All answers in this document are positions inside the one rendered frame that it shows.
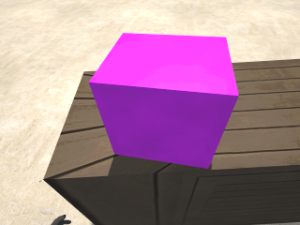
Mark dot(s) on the robot left hand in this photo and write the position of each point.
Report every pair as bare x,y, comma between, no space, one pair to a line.
61,221

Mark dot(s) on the pedestal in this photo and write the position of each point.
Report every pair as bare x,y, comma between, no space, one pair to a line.
253,178

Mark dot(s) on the carton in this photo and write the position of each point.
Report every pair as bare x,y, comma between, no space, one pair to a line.
166,97

